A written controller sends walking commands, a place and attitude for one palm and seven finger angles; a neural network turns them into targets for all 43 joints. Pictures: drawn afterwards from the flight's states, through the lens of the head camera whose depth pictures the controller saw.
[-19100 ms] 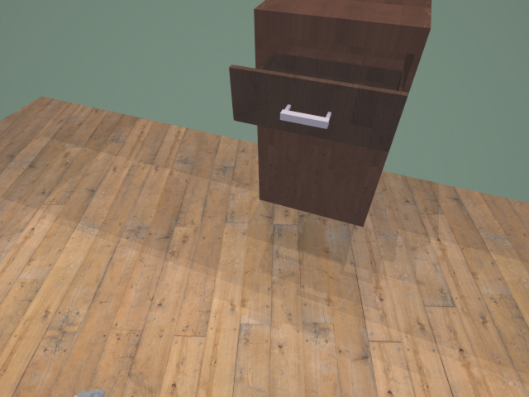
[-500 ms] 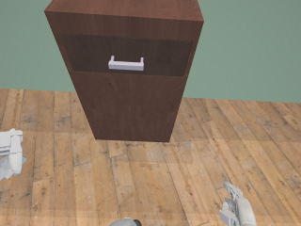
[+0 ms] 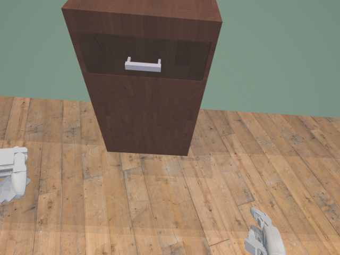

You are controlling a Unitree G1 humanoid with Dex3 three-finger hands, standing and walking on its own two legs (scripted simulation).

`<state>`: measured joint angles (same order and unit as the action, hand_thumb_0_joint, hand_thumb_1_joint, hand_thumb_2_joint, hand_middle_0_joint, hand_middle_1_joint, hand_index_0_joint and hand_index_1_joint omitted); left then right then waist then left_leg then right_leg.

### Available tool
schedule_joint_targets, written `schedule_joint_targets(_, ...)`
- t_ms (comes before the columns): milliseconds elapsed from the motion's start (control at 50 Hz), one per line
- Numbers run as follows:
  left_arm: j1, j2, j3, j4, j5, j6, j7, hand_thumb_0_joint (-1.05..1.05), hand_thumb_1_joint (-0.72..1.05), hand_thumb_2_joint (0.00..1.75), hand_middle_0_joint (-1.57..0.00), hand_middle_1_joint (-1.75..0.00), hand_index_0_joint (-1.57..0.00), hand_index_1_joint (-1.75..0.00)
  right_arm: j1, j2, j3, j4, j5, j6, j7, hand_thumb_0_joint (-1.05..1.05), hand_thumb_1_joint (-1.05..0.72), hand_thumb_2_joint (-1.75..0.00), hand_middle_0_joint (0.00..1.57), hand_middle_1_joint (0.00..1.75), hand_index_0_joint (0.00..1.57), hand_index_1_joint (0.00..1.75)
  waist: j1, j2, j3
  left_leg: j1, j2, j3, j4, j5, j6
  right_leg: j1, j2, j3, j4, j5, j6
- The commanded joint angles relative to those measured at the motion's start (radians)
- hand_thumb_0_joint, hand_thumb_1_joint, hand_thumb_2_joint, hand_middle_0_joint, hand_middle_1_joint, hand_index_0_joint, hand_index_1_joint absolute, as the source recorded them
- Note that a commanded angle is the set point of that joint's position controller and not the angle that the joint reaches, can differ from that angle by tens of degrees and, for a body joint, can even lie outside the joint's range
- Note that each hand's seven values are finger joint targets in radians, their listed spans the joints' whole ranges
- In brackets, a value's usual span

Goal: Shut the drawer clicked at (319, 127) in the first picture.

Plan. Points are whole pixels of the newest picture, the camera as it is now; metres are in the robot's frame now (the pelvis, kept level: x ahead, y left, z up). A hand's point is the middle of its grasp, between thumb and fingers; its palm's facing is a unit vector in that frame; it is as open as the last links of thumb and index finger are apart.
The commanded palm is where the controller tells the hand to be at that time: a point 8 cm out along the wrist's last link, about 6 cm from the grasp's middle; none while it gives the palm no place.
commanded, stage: stop stepping back and stand still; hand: left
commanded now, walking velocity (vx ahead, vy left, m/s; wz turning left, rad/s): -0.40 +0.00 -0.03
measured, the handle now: (143, 63) +0.79 +0.14 -0.02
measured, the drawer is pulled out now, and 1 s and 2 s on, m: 0.00 0.00 0.00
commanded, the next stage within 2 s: let the arm hang, fingers relaxed in 0.76 s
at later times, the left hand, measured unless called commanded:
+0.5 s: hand out of the picture +0.09 +0.24 +0.17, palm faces +0.39 -0.80 -0.45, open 3.2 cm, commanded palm +0.03 +0.28 +0.18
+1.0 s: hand out of the picture +0.10 +0.26 -0.03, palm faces +0.16 -0.90 -0.41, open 3.1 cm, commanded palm none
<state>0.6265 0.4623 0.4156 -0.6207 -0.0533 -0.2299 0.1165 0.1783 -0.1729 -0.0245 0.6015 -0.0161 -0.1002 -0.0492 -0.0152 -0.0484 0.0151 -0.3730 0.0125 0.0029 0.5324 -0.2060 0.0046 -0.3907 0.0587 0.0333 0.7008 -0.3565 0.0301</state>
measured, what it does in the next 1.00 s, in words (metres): walks backwards: right foot, then left foot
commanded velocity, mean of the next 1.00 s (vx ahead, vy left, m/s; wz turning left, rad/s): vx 0.07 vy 0.00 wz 0.00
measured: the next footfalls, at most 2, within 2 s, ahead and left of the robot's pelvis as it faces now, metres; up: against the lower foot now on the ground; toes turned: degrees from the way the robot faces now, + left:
right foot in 0.06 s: -0.04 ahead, -0.10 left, +0.00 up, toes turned +2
left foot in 0.32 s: -0.03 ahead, +0.11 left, +0.00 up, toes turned +0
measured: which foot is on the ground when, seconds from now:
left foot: down 0.00-0.10, up 0.12-0.30, down 0.32-1.00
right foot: up 0.00-0.04, down 0.06-1.00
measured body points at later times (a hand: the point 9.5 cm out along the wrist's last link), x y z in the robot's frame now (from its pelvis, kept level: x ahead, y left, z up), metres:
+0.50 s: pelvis -0.09 +0.00 +0.00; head -0.11 +0.01 +0.45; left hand +0.06 +0.28 +0.20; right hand +0.04 -0.25 -0.07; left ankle -0.06 +0.11 -0.73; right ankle -0.09 -0.10 -0.73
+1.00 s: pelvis -0.10 +0.01 +0.00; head -0.10 +0.00 +0.45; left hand +0.08 +0.31 +0.00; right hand +0.06 -0.23 -0.12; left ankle -0.07 +0.11 -0.73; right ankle -0.08 -0.10 -0.73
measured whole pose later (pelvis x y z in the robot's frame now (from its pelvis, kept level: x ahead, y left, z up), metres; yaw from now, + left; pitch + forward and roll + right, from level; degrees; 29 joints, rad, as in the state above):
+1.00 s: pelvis -0.10 +0.01 +0.00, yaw +2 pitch +0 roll +0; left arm 0.28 0.32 0.13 0.27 0.03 -0.03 0.03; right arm 0.14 -0.25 -0.01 0.80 -0.01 -0.06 0.00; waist 0.00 0.04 -0.01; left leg -0.34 -0.05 -0.01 0.59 -0.25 0.04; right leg -0.30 0.01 -0.02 0.59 -0.29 -0.02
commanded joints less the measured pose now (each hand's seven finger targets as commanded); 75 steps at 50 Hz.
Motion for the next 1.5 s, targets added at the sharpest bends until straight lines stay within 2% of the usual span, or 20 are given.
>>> schedule_joint_targets(0, 0.025, 0.071, 0.067, -0.214, -0.002, -0.06, 0.006, 0.0, 0.9, 0.9, -1.4, -1.6, -1.4, -1.6, -0.069, -0.174, -0.051, -0.121, -0.003, -0.061, 0.008, 0.0, -0.9, -0.9, 0.2, 0.3, 0.2, 0.3, 0.021, 0.192, -0.149, 0.062, 0.251, -0.139, -0.114, 0.431, 0.106, 0.184, -0.024, -0.016, -0.153, 0.115, 0.01)
schedule_joint_targets(40, -0.013, 0.093, 0.085, -0.186, 0.008, -0.068, -0.001, 0.0, 0.9, 0.9, -1.4, -1.6, -1.4, -1.6, -0.092, -0.183, -0.048, -0.132, -0.005, -0.049, 0.005, 0.0, -0.9, -0.9, 0.2, 0.3, 0.2, 0.3, 0.021, 0.121, -0.1, -0.078, 0.187, -0.089, -0.103, 0.141, 0.076, 0.259, -0.038, 0.009, -0.224, 0.328, 0.016)
schedule_joint_targets(80, -0.005, 0.123, 0.09, -0.181, 0.008, -0.066, 0.015, 0.0, 0.9, 0.9, -1.4, -1.6, -1.4, -1.6, -0.036, -0.144, -0.05, -0.15, 0.018, -0.023, 0.008, 0.0, -0.9, -0.9, 0.2, 0.3, 0.2, 0.3, 0.002, -0.142, -0.193, -0.006, -0.013, 0.066, 0.127, -0.12, -0.008, 0.171, -0.254, 0.268, -0.419, 0.515, 0.003)
schedule_joint_targets(120, 0.041, 0.131, 0.112, -0.128, 0.006, -0.043, 0.036, 0.0, 0.9, 0.9, -1.4, -1.6, -1.4, -1.6, -0.05, -0.124, -0.046, -0.15, 0.024, -0.004, 0.001, 0.0, -0.9, -0.9, 0.2, 0.3, 0.2, 0.3, 0.026, -0.133, -0.194, -0.097, -0.03, -0.027, 0.361, -0.245, 0.001, 0.189, -0.346, 0.325, -0.443, 0.36, -0.06)
schedule_joint_targets(180, 0.012, 0.102, 0.086, -0.128, 0.011, -0.027, 0.05, 0.0, 0.9, 0.9, -1.4, -1.6, -1.4, -1.6, -0.063, -0.127, -0.017, -0.161, 0.018, 0.005, -0.019, 0.0, -0.9, -0.9, 0.2, 0.3, 0.2, 0.3, 0.002, -0.038, -0.133, -0.042, 0.0, -0.029, 0.253, -0.222, 0.005, 0.126, -0.289, 0.235, -0.414, 0.119, -0.153)
schedule_joint_targets(240, 0.0, 0.088, 0.063, -0.133, 0.012, -0.034, 0.061, 0.0, 0.9, 0.9, -1.4, -1.6, -1.4, -1.6, -0.034, -0.144, -0.012, -0.148, 0.017, -0.017, -0.036, 0.0, -0.9, -0.9, 0.2, 0.3, 0.2, 0.3, -0.004, -0.033, -0.081, 0.149, -0.014, 0.002, -0.075, -0.145, 0.038, 0.056, -0.204, 0.167, -0.428, -0.096, -0.086)
schedule_joint_targets(300, -0.035, 0.092, 0.05, -0.195, 0.02, -0.061, 0.056, 0.0, 0.9, 0.9, -1.4, -1.6, -1.4, -1.6, -0.028, -0.187, -0.02, -0.166, 0.02, -0.056, -0.042, 0.0, -0.9, -0.9, 0.2, 0.3, 0.2, 0.3, 0.011, 0.142, -0.065, 0.123, 0.115, -0.177, -0.237, -0.127, 0.091, 0.153, -0.07, 0.056, -0.273, 0.035, -0.011)
schedule_joint_targets(360, -0.029, 0.068, 0.054, -0.156, 0.054, -0.05, 0.052, 0.0, 0.9, 0.9, -1.4, -1.6, -1.4, -1.6, -0.051, -0.167, -0.004, -0.153, 0.021, -0.069, -0.046, 0.0, -0.9, -0.9, 0.2, 0.3, 0.2, 0.3, 0.007, 0.308, 0.033, -0.206, 0.189, -0.284, -0.446, -0.62, 0.118, 0.297, -0.017, -0.023, -0.084, 0.021, -0.005)
schedule_joint_targets(480, -0.029, 0.066, 0.05, -0.093, 0.046, -0.056, 0.047, 0.0, 0.9, 0.9, -1.4, -1.6, -1.4, -1.6, -0.03, -0.171, -0.017, -0.123, 0.005, -0.092, -0.034, 0.0, -0.9, -0.9, 0.2, 0.3, 0.2, 0.3, 0.005, 0.139, 0.03, -0.043, 0.109, -0.163, -0.267, -0.354, 0.075, 0.242, -0.049, 0.005, -0.311, 0.02, -0.041)
schedule_joint_targets(580, -0.091, 0.074, 0.033, -0.106, 0.031, -0.041, 0.045, 0.0, 0.9, 0.9, -1.4, -1.6, -1.4, -1.6, -0.029, -0.152, -0.023, -0.11, 0.0, -0.068, -0.019, 0.0, -0.9, -0.9, 0.2, 0.3, 0.2, 0.3, 0.001, -0.078, 0.013, 0.014, 0.0, -0.016, 0.136, -0.145, 0.023, 0.071, -0.245, 0.338, -0.524, -0.298, -0.155)
schedule_joint_targets(680, -0.078, 0.082, 0.049, -0.135, 0.019, -0.052, 0.047, 0.0, 0.9, 0.9, -1.4, -1.6, -1.4, -1.6, -0.046, -0.15, -0.015, -0.119, 0.01, -0.066, -0.027, 0.0, -0.9, -0.9, 0.2, 0.3, 0.2, 0.3, 0.005, 0.065, -0.01, 0.192, 0.03, -0.051, -0.089, -0.057, 0.035, 0.05, -0.144, 0.131, -0.392, -0.072, -0.085)
schedule_joint_targets(780, -0.076, 0.07, 0.05, -0.156, 0.032, -0.067, 0.042, 0.0, 0.9, 0.9, -1.4, -1.6, -1.4, -1.6, -0.064, -0.144, 0.005, -0.129, 0.011, -0.083, -0.038, 0.0, -0.9, -0.9, 0.2, 0.3, 0.2, 0.3, 0.018, 0.212, 0.011, 0.036, 0.138, -0.219, -0.322, -0.221, 0.074, 0.207, -0.04, 0.007, -0.232, 0.091, -0.023)
schedule_joint_targets(820, -0.043, 0.063, 0.052, -0.109, 0.032, -0.064, 0.044, 0.0, 0.9, 0.9, -1.4, -1.6, -1.4, -1.6, -0.051, -0.142, 0.004, -0.127, 0.011, -0.087, -0.038, 0.0, -0.9, -0.9, 0.2, 0.3, 0.2, 0.3, 0.023, 0.127, -0.008, 0.031, 0.13, -0.184, -0.288, -0.151, 0.072, 0.252, -0.05, 0.007, -0.259, 0.147, -0.021)
schedule_joint_targets(840, -0.172, -0.076, -0.309, 0.729, 0.11, 0.119, -0.098, 0.0, 0.9, 0.9, -1.4, -1.6, -1.4, -1.6, -0.104, -0.323, -0.069, 0.128, 0.019, -0.099, 0.05, 0.0, -0.9, -0.9, 0.2, 0.3, 0.2, 0.3, -0.014, 0.076, 0.039, -0.016, 0.085, -0.142, -0.045, 0.204, 0.06, 0.12, -0.134, -0.015, -0.161, 0.376, -0.048)
schedule_joint_targets(880, -0.178, -0.134, -0.316, 0.788, 0.088, 0.204, -0.115, 0.0, 0.9, 0.9, -1.32, -1.51, -1.32, -1.51, 0.038, -0.204, -0.056, 0.122, 0.019, -0.018, 0.046, 0.0, -0.9, -0.9, 0.2, 0.3, 0.2, 0.3, -0.007, -0.056, -0.132, 0.158, 0.079, -0.084, 0.047, 0.334, 0.032, 0.103, -0.154, 0.037, -0.181, 0.414, -0.072)
schedule_joint_targets(960, -0.322, -0.092, -0.325, 1.0, 0.089, 0.212, -0.111, 0.0, 0.9, 0.9, -1.16, -1.34, -1.16, -1.34, 0.019, -0.222, -0.041, 0.13, -0.002, 0.039, 0.042, 0.0, -0.9, -0.9, 0.2, 0.3, 0.2, 0.3, -0.004, -0.176, -0.127, 0.119, 0.052, -0.117, 0.035, 0.226, 0.059, 0.14, -0.169, 0.065, -0.194, 0.365, -0.104)
schedule_joint_targets(1060, -0.381, -0.098, -0.359, 1.328, 0.076, 0.234, -0.098, 0.0, 0.9, 0.9, -0.96, -1.12, -0.96, -1.12, -0.034, -0.192, -0.01, 0.225, -0.012, 0.079, 0.033, 0.0, -0.9, -0.9, 0.2, 0.3, 0.2, 0.3, 0.023, 0.118, -0.036, 0.078, 0.077, -0.171, -0.129, 0.14, 0.064, 0.189, -0.121, 0.059, -0.246, 0.152, -0.075)
schedule_joint_targets(1160, -0.346, -0.126, -0.375, 1.543, 0.066, 0.225, -0.099, 0.0, 0.9, 0.9, -0.76, -0.91, -0.76, -0.91, 0.024, -0.145, 0.0, 0.333, -0.008, 0.095, 0.021, 0.0, -0.9, -0.9, 0.2, 0.3, 0.2, 0.3, 0.018, 0.225, -0.027, 0.1, 0.061, -0.151, -0.172, -0.036, 0.047, 0.208, -0.133, 0.085, -0.351, 0.079, -0.091)
schedule_joint_targets(1280, -0.325, -0.148, -0.39, 1.674, 0.063, 0.217, -0.097, 0.0, 0.9, 0.9, -0.52, -0.65, -0.52, -0.65, 0.113, -0.14, -0.007, 0.421, 0.001, 0.097, 0.012, 0.0, -0.9, -0.9, 0.2, 0.3, 0.2, 0.3, 0.007, 0.091, -0.009, 0.162, 0.078, -0.151, -0.177, 0.003, 0.052, 0.187, -0.136, 0.065, -0.386, 0.096, -0.095)
schedule_joint_targets(1480, -0.262, -0.193, -0.403, 1.762, 0.062, 0.223, -0.085, 0.0, 0.9, 0.9, -0.2, -0.3, -0.2, -0.3, 0.175, -0.1, -0.003, 0.495, 0.002, 0.1, 0.005, 0.0, -0.9, -0.9, 0.2, 0.3, 0.2, 0.3, 0.01, 0.048, 0.072, 0.144, 0.078, -0.15, -0.218, -0.06, 0.06, 0.15, -0.131, 0.057, -0.384, 0.052, -0.092)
